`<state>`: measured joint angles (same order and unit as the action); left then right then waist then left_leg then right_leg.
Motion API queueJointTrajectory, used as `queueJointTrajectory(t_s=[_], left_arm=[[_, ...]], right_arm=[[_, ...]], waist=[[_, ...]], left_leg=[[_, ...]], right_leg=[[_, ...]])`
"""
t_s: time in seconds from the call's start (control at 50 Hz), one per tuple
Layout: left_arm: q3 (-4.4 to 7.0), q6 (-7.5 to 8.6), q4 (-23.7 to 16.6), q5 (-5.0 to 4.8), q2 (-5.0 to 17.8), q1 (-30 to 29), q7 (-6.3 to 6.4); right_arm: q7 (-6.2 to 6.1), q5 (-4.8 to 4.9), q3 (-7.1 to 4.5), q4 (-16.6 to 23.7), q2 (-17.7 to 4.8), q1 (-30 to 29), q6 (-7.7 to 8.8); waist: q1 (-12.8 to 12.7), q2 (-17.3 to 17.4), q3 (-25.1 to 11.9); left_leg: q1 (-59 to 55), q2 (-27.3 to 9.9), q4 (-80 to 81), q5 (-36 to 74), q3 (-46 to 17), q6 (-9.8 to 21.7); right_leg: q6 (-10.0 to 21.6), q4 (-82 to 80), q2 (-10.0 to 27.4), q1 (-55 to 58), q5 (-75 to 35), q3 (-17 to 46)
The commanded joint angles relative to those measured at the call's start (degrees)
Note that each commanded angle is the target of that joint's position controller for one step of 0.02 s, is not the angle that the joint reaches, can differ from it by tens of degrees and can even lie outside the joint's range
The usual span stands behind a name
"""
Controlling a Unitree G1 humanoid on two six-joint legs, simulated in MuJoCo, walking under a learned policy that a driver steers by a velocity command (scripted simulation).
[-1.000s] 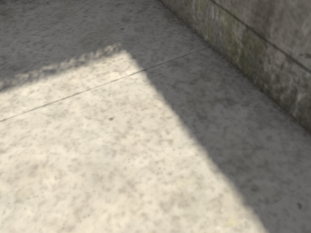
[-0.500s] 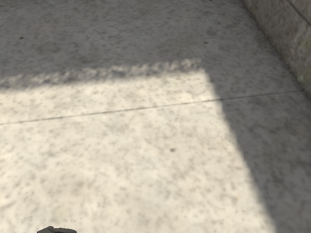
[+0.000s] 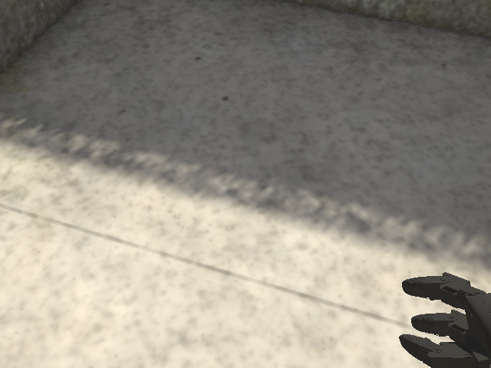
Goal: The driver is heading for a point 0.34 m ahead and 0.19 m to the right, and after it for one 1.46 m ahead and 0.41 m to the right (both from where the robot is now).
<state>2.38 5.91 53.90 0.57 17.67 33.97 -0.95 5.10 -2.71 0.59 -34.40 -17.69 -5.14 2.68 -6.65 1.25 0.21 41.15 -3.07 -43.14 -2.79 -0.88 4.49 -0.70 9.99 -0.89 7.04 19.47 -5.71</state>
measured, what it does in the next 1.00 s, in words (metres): walks ahead, turning right: left foot, then right foot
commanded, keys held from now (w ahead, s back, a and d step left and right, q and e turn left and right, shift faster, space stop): w+e+shift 0.76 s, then w+q+shift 0.24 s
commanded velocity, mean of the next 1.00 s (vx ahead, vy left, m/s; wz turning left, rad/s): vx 1.00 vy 0.00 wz -0.63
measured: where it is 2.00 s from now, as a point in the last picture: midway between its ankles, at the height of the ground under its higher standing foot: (448, 109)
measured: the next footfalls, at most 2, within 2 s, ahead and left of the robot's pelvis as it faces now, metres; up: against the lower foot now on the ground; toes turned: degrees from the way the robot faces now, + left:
left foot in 0.08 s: +0.28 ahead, +0.12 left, +0.00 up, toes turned -2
right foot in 0.52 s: +0.67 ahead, -0.14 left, +0.00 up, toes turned -28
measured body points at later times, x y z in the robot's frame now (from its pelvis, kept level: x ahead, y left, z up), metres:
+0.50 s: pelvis +0.47 -0.04 -0.03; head +0.50 -0.06 +0.42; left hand +0.78 +0.10 -0.09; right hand +0.32 -0.28 -0.16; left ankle +0.25 +0.12 -0.71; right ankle +0.63 -0.14 -0.71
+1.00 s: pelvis +0.91 -0.24 -0.02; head +0.94 -0.26 +0.43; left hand +1.10 +0.01 -0.14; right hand +0.92 -0.56 -0.10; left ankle +1.07 -0.25 -0.73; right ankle +0.66 -0.13 -0.67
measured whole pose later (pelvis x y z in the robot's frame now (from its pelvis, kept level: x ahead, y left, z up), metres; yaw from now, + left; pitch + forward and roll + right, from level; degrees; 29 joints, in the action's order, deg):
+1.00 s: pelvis +0.91 -0.24 -0.02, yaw -39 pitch +1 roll +1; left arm 4.1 4.1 51.0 2.0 20.1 23.6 0.3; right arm 0.2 -1.6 0.0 -38.1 -15.8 5.2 4.1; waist -2.8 -1.4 2.2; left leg 29.2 2.7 -33.2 -4.9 3.7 4.7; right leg 6.8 46.5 -7.8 3.1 21.9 6.4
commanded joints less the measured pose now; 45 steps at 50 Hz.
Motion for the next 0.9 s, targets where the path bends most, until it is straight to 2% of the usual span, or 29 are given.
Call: queueJointTrajectory(t_s=[0.02,0.04,0.06,0.08,0.1,0.12,0.14,0.16,0.18,0.22,0.26,0.32,0.38,0.42,0.44,0.46,0.5,0.52,0.54,0.56,0.58,0.6,0.62,0.66,0.7,0.76,0.82,0.86,0.9], left_arm=[[1.89,1.56,-5.15,-0.37,11.77,-8.52,-0.3],[2.17,1.2,-4.35,-0.23,13.27,-7.54,-0.07],[2.35,0.56,-3.9,-0.14,14.05,-7.7,0.3],[1.96,0.39,-4.12,-0.21,12.65,-7.87,0.35],[0.33,0.36,-5.75,0.95,3.77,-6.56,0.36],[-0.03,0.01,-8.54,-2.61,1.49,-1.69,0.37],[0.84,-0.78,-8.47,-1.76,5.31,-7.49,0.67],[0.82,-1.1,-8.54,-1.16,4.83,-11.25,0.25],[0.69,-1.57,-8.01,-0.87,3.6,-12.07,-0.17],[0.68,-3.54,-7.47,0.25,1.44,-11.33,-1.09],[0.56,-5.1,-9.52,0.57,-0.26,-16.22,-1.76],[-0.32,-5.44,-13.58,0.76,-1.74,-24.37,-2.9],[-1.02,-5.17,-16.18,0.46,-0.67,-31.16,-4.16],[-1.2,-5.04,-16.7,0.54,0.04,-33.06,-4.63],[-0.95,-5.02,-16.01,0.47,1.19,-30.99,-4.51],[-0.46,-5.07,-14.79,0.31,2.8,-26.59,-4.16],[1.88,-5.12,-9.45,0.36,7.63,-7.05,-2.89],[3.61,-5.19,-6.37,0.12,10.2,1.17,-1.49],[4.94,-5.94,-6.27,-1.05,13.67,-4.35,-0.2],[5.92,-6.48,-9.45,0.98,20.28,-8.29,-0.27],[6.1,-6.59,-11.31,0.82,17.75,-9.13,0.28],[5.24,-6.16,-10.41,0.71,13.54,-10.62,0.84],[4.6,-5.39,-9.58,0.48,11.42,-12.47,0.96],[3.49,-3.42,-9.79,0.02,9.08,-14.83,1.3],[3.2,-1.92,-9.94,-0.45,8.78,-14.82,0.93],[3.71,-1.22,-9.9,-0.47,9.26,-13.32,0.59],[3.19,-0.3,-7.48,-1.62,7.27,-8.27,0.02],[3.14,0.25,-6.42,-1.02,8.02,-6.69,0.12],[3.41,0.32,-5.59,0.09,10.38,-6.23,0.84]], right_arm=[[-0.6,0.13,-0.58,1.32,-4.01,2.22,0.81],[-1.61,-0.28,-1.41,0.05,-5.73,6.7,1.05],[-2.69,-0.7,-2.44,-3.27,-7.34,17.12,1.26],[-3.98,-1.43,-3.88,-6.0,-10.38,26.43,1.33],[-5.2,-2.45,-5.25,-7.45,-15.55,34.45,1.83],[-5.37,-2.08,-5.78,-6.14,-17.4,32.77,1.37],[-5.27,-1.05,-5.43,-6.02,-12.78,26.64,1.2],[-5.12,-0.57,-4.34,-6.08,-7.9,22.46,1.75],[-4.88,-0.66,-4.11,-6.94,-6.03,20.85,2.21],[-4.91,0.26,-3.55,-8.71,-3.53,21.45,3.15],[-4.56,1.65,-3.28,-10.97,-1.69,22.76,4.32],[-4.49,1.67,-2.98,-12.58,-0.37,23.16,5.2],[-5.27,1.5,-3.27,-13.15,-2.43,22.69,5.37],[-5.97,1.55,-3.69,-13.84,-5.51,25.38,5.2],[-6.44,1.5,-4.16,-13.6,-7.67,26.04,4.71],[-7.0,1.32,-4.73,-13.11,-9.75,25.66,3.88],[-7.49,0.62,-5.74,-11.07,-12.66,20.99,1.68],[-6.78,0.28,-5.83,-10.86,-12.09,20.17,1.02],[-5.5,-0.27,-3.9,-9.48,-3.96,18.58,1.58],[-5.34,1.03,-2.92,-2.22,-3.03,25.01,2.89],[-5.51,0.37,-2.48,-1.52,-5.53,20.41,4.56],[-5.46,0.49,-2.54,-1.98,-6.97,18.03,5.21],[-5.56,-0.08,-2.38,-1.92,-6.35,16.28,4.93],[-5.51,-1.72,-1.82,-2.41,-5.24,17.3,2.31],[-5.1,-1.86,-1.3,-0.83,-3.69,14.54,0.56],[-4.11,-0.46,0.01,3.74,-0.91,3.77,0.62],[-3.46,0.62,0.62,3.4,0.76,1.84,1.36],[-3.69,0.99,-0.15,3.58,-1.14,-0.01,1.47],[-4.19,0.88,-1.47,2.81,-3.96,2.71,1.7]], waist=[[8.72,-3.12,4.62],[11.01,-4.32,0.32],[16.14,-5.24,-5.43],[20.36,-5.62,-10.36],[18.94,7.68,-17.44],[14.49,15.44,-26.02],[13.04,6.86,-15.55],[11.73,3.64,-7.07],[9.74,2.21,-3.14],[6.68,3.74,-0.68],[5.7,3.31,2.52],[5.04,4.1,5.71],[4.76,0.98,7.74],[4.66,0.48,7.11],[3.14,1.97,4.69],[0.42,3.83,1.64],[-9.53,5.05,-7.77],[-11.76,1.0,-10.46],[-5.84,-13.75,-3.15],[1.97,-18.28,-14.46],[-0.63,-6.92,-14.62],[1.75,0.98,-4.53],[4.81,4.44,-0.04],[8.78,5.62,3.48],[9.29,4.68,4.66],[5.82,1.67,6.38],[1.52,-1.01,3.5],[0.02,-2.04,3.5],[1.86,-4.6,0.43]], left_leg=[[-21.91,3.65,6.25,1.21,4.68,0.16],[-27.41,5.46,7.28,-3.13,4.51,0.57],[-39.35,6.68,9.3,-5.45,4.04,0.84],[-53.3,1.9,8.78,-8.45,0.31,0.71],[-63.52,-14.78,10.72,-25.74,-17.96,0.04],[-65.9,-25.15,24.85,-36.63,-45.82,3.27],[-57.83,-21.33,27.5,-38.04,-39.53,3.39],[-49.49,-18.64,27.03,-29.51,-29.16,3.48],[-43.53,-16.34,28.17,-19.83,-22.26,3.12],[-36.59,-14.02,30.43,-11.68,-12.38,2.13],[-35.94,-13.09,32.91,-4.19,-5.3,1.23],[-34.57,-10.03,35.16,9.03,6.7,-0.06],[-34.33,-6.85,37.72,16.94,15.22,-1.82],[-37.94,-7.4,35.04,37.94,17.61,-2.86],[-41.48,-8.31,30.67,50.13,17.76,-3.43],[-43.92,-9.35,24.07,60.26,17.5,-3.87],[-39.94,-11.43,-1.62,64.49,15.2,-2.72],[-31.6,-8.01,-21.94,43.21,14.73,-2.66],[-13.01,3.66,-44.81,-17.91,13.22,-4.11],[6.43,6.81,-57.41,-26.87,1.46,-6.22],[11.37,3.86,-53.89,-22.29,-4.78,-5.37],[10.43,1.01,-46.51,-18.36,-5.11,-5.06],[6.19,-1.12,-40.55,-17.41,-4.84,-5.47],[-1.85,-3.44,-33.51,-18.05,-4.65,-7.31],[-5.73,-4.67,-24.05,-18.07,-2.51,-8.86],[-10.0,-3.22,-6.6,-2.14,0.49,-9.16],[-16.05,-0.86,7.01,14.93,4.22,-5.48],[-14.98,0.12,12.31,15.11,4.94,-2.71],[-16.46,3.65,14.14,7.31,6.58,-0.15]], right_leg=[[10.09,-4.67,12.51,-16.32,-47.11,7.33],[9.3,4.21,12.42,-12.57,-57.72,6.77],[8.31,18.18,11.3,-14.22,-59.62,6.26],[7.5,33.98,8.41,-23.91,-47.58,6.09],[7.75,56.75,2.9,-34.87,-0.89,6.69],[7.59,71.51,-1.21,-45.09,6.73,11.22],[7.73,72.46,2.87,-50.14,-0.43,11.15],[7.41,68.95,4.89,-50.71,-4.77,10.15],[6.78,67.0,6.44,-48.9,-5.91,9.99],[5.92,65.13,8.24,-45.36,-5.81,9.68],[5.59,63.72,9.49,-49.1,-6.75,9.03],[5.69,57.46,9.12,-51.68,-15.11,5.42],[7.74,41.6,6.38,-45.93,-22.91,-0.21],[9.54,34.67,2.02,-39.2,-24.59,-5.22],[10.4,33.57,-0.18,-35.86,-23.13,-6.36],[11.14,33.41,-2.26,-31.19,-20.16,-6.97],[14.13,32.88,-4.59,-10.98,-13.37,-3.4],[15.82,28.77,-4.61,1.02,-9.57,1.0],[17.65,26.78,1.38,3.33,-11.77,12.91],[30.21,17.35,13.07,19.15,-9.98,44.51],[29.92,5.39,16.29,17.25,5.24,55.0],[26.47,1.95,15.07,6.23,7.4,51.79],[24.12,2.03,12.63,-3.29,2.29,46.42],[22.39,2.01,7.61,-17.28,-8.29,36.95],[21.71,0.52,3.68,-25.29,-11.74,31.13],[18.65,-0.26,-0.69,-29.37,-19.69,26.66],[14.73,-2.08,0.65,-21.71,-32.74,22.38],[12.89,-1.88,3.1,-12.07,-39.85,20.59],[10.8,5.24,5.45,-2.04,-60.04,18.29]])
